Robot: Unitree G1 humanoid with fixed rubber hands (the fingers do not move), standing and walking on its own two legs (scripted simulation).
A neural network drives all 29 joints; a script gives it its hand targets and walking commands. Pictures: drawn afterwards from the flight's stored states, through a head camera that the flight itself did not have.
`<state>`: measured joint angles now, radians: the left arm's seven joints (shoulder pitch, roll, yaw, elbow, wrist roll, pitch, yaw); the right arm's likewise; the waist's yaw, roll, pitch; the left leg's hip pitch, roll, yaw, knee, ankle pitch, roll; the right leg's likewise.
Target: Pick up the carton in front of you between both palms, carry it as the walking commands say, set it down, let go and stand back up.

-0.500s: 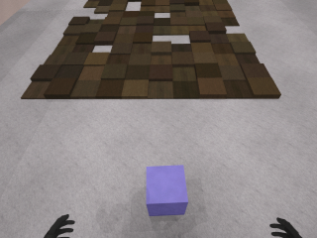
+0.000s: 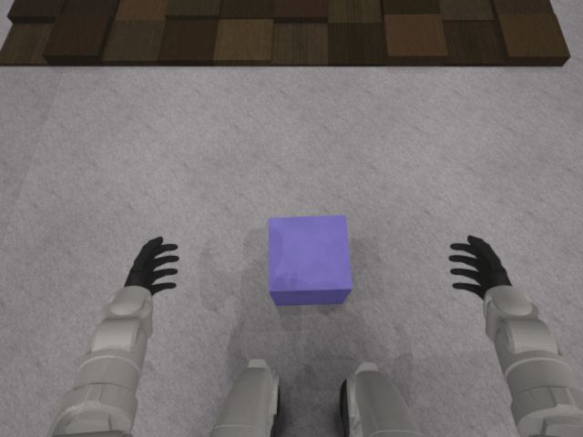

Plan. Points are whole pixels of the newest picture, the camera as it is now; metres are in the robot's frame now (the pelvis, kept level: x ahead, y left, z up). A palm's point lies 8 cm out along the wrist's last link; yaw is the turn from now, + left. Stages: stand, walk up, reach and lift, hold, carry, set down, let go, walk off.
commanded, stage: reach and lift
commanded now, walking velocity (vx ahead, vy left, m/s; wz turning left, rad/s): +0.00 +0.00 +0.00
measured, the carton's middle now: (308, 264) +0.48 +0.01 -0.58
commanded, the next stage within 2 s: none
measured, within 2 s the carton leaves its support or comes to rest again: neither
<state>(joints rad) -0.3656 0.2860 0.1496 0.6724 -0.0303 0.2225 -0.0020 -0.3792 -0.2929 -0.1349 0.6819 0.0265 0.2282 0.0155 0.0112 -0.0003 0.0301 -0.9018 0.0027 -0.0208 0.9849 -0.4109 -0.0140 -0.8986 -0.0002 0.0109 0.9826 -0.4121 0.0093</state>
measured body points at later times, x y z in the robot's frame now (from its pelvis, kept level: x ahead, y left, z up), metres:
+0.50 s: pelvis -0.06 +0.00 -0.06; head +0.26 +0.00 +0.26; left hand +0.49 +0.20 -0.15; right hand +0.51 -0.19 -0.15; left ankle +0.03 +0.13 -0.67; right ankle +0.03 -0.12 -0.67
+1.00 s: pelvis -0.05 +0.00 -0.21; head +0.31 +0.00 +0.06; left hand +0.48 +0.21 -0.38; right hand +0.50 -0.18 -0.38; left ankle +0.03 +0.13 -0.67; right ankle +0.03 -0.13 -0.67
